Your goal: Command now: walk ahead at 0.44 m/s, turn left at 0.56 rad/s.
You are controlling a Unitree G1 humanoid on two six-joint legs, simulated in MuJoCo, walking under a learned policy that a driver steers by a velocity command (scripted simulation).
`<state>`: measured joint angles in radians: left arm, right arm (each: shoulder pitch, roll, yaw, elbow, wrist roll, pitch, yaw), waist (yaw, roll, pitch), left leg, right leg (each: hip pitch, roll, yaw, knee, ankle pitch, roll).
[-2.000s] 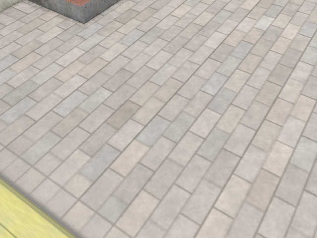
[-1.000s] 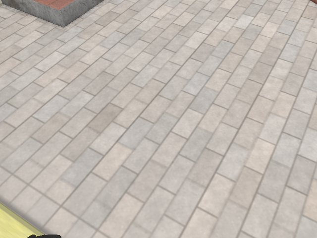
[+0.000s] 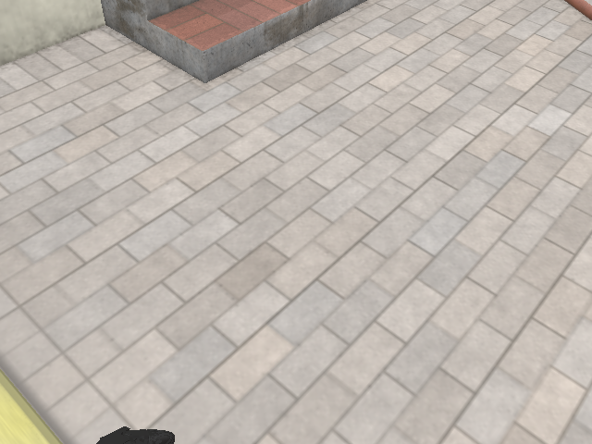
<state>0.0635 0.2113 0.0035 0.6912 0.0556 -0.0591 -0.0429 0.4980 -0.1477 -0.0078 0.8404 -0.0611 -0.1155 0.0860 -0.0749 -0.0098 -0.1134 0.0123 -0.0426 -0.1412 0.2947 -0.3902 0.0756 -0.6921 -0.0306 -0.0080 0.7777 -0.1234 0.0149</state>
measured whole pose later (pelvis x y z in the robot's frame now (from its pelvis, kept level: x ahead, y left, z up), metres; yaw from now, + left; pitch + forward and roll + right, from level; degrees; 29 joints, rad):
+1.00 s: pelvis +0.52 -0.04 -0.02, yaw -21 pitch +2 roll +2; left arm 0.03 0.26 0.05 0.62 -0.02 -0.02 -0.06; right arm 0.37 -0.30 -0.09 0.80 0.03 -0.06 -0.02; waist -0.08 -0.02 0.03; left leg 0.07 0.08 0.27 0.38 -0.44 -0.08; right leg -0.57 -0.04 -0.04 0.64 -0.14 -0.09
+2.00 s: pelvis +1.06 -0.22 +0.00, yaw +2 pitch +3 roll +1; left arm 0.04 0.27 0.03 0.67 0.00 -0.11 -0.02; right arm 0.34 -0.29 -0.07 0.70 0.03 -0.03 -0.01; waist -0.08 -0.03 0.01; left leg -0.13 -0.11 -0.20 0.46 -0.37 0.05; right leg -0.55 -0.02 0.10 0.51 -0.02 0.05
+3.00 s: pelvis +1.42 -0.17 +0.00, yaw +11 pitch -1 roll +1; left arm 0.18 0.23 0.02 0.88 0.02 0.00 0.03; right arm 0.18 -0.22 -0.03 0.84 -0.02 0.00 -0.01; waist -0.01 0.01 0.01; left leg -0.26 -0.03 0.03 0.49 -0.21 0.02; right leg -0.27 -0.04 0.02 0.54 -0.26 0.03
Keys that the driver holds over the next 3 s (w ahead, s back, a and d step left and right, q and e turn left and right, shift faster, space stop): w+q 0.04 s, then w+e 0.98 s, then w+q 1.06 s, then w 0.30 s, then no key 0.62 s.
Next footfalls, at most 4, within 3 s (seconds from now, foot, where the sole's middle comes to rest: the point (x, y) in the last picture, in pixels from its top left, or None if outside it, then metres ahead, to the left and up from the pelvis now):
0.10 right None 0.21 -0.13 -0.77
0.52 left None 0.44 0.14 -0.77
1.02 right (359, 398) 0.65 -0.20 -0.77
1.58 left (311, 278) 1.01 -0.12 -0.77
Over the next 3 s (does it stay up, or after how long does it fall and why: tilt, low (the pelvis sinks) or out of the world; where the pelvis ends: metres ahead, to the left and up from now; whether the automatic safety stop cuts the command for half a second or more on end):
stays up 1.42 -0.17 0.00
